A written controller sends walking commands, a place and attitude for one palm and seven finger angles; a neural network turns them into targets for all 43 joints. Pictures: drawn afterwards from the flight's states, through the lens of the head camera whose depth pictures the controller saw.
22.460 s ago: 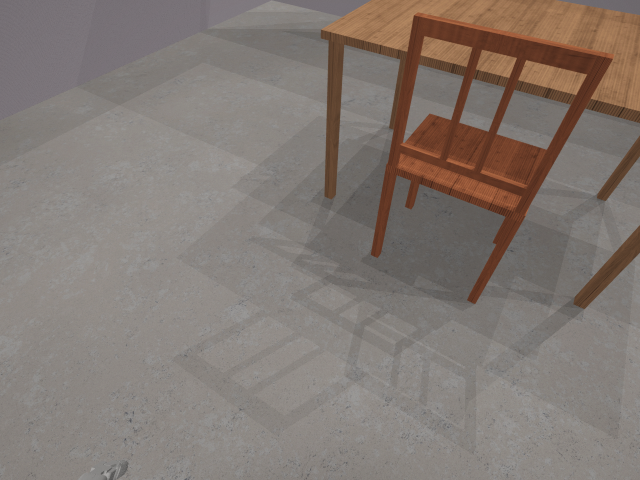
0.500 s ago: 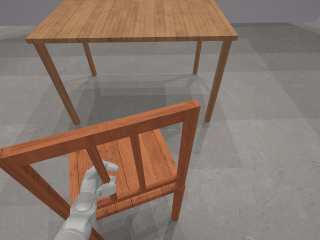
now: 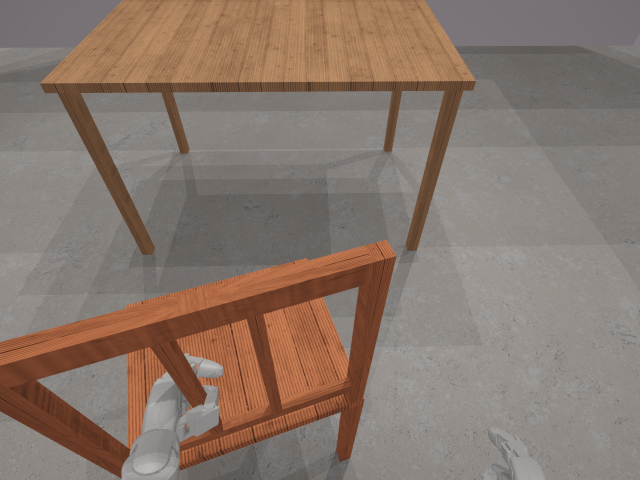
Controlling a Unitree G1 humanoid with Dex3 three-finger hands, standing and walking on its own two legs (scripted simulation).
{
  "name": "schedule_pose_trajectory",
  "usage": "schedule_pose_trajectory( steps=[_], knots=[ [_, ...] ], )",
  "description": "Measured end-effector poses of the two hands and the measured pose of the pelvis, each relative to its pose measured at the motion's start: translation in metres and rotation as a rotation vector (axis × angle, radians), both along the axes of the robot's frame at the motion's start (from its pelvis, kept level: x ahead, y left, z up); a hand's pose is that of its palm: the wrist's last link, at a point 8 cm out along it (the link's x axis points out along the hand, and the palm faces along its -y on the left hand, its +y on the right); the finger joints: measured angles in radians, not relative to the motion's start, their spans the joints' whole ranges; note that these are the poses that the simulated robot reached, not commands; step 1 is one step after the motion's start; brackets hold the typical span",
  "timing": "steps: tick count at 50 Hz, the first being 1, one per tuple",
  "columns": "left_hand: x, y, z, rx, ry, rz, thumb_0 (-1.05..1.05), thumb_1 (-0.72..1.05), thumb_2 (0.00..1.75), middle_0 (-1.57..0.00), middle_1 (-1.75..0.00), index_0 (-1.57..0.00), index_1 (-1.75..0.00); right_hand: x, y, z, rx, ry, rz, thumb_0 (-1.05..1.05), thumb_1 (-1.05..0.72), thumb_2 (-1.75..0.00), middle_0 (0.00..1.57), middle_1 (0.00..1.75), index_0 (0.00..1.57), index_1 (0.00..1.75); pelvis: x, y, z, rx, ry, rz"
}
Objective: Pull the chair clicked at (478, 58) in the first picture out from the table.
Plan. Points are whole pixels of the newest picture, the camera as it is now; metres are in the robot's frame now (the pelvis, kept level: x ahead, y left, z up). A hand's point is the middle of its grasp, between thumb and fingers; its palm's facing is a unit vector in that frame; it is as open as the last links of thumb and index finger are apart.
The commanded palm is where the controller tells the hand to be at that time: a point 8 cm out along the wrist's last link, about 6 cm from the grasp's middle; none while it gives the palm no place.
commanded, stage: stop walking, hand still on the chair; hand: left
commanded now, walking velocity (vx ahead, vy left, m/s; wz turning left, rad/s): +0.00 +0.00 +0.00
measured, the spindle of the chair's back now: (193, 391) +0.25 +0.19 -0.06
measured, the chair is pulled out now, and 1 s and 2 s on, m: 0.65 0.65 0.65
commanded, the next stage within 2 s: open the thumb and straighten the fingers in 0.14 s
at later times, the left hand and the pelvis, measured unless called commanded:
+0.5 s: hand (205, 403) +0.23 +0.17 -0.07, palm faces +0.11 -0.98 -0.15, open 8.3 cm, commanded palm +0.20 +0.23 -0.05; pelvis +0.00 +0.01 -0.02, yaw +1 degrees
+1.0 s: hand (205, 404) +0.23 +0.17 -0.07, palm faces +0.12 -0.98 -0.17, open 17.1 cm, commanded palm +0.20 +0.22 -0.05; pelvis +0.02 +0.01 -0.04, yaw +3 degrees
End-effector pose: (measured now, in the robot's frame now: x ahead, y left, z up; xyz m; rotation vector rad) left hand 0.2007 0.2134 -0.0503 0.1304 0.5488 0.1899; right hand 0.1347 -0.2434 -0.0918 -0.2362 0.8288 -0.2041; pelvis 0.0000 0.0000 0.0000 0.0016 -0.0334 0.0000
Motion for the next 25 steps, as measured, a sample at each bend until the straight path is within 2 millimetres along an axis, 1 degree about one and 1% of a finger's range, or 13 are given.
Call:
schedule_pose_trajectory(
  steps=[7, 13, 17, 19, 21, 25],
  knots=[
    [0.0, 0.0, 0.0, -0.002, 0.003, 0.002, 0.05, 0.69, 0.81, -0.25, -1.17, -0.5, -1.45, 0.012, 0.004, 0.005, 0.002, -0.019, 0.009, 0.01, -0.9, -0.9, 0.2, 0.3, 0.2, 0.3, 0.004, 0.0, 0.001, -0.002, 0.002, 0.0],
    [0.0, 0.0, 0.0, -0.005, 0.006, -0.004, 0.05, 0.69, 0.8, -0.25, -1.17, -0.5, -1.45, 0.01, 0.009, 0.004, 0.01, -0.004, 0.009, 0.01, -0.9, -0.9, 0.21, 0.3, 0.2, 0.3, 0.005, 0.002, 0.001, -0.004, 0.005, -0.001],
    [0.002, 0.004, -0.001, -0.034, -0.005, 0.0, 0.05, 0.65, 0.79, -0.26, -1.22, -0.5, -1.45, 0.007, 0.011, 0.002, 0.051, -0.026, 0.008, 0.01, -0.9, -0.9, 0.21, 0.3, 0.2, 0.3, 0.005, 0.002, -0.004, -0.002, 0.045, 0.018],
    [0.003, 0.006, 0.0, -0.035, -0.018, -0.011, 0.04, 0.59, 0.76, -0.29, -1.25, -0.5, -1.45, 0.007, 0.01, 0.001, 0.056, -0.043, 0.017, 0.01, -0.9, -0.9, 0.21, 0.3, 0.2, 0.3, 0.004, 0.003, -0.008, -0.004, 0.064, 0.02],
    [0.005, 0.008, 0.0, -0.029, -0.026, -0.026, 0.03, 0.5, 0.71, -0.32, -1.28, -0.5, -1.45, 0.009, 0.009, -0.001, 0.052, -0.061, 0.026, 0.01, -0.9, -0.9, 0.21, 0.3, 0.2, 0.3, 0.004, 0.004, -0.013, -0.006, 0.082, 0.022],
    [0.008, 0.01, -0.001, -0.022, -0.023, -0.035, 0.02, 0.2, 0.57, -0.36, -1.32, -0.49, -1.44, 0.014, 0.008, -0.006, 0.043, -0.092, 0.041, 0.01, -0.9, -0.9, 0.21, 0.3, 0.2, 0.3, 0.005, 0.007, -0.02, -0.009, 0.118, 0.024]
  ],
)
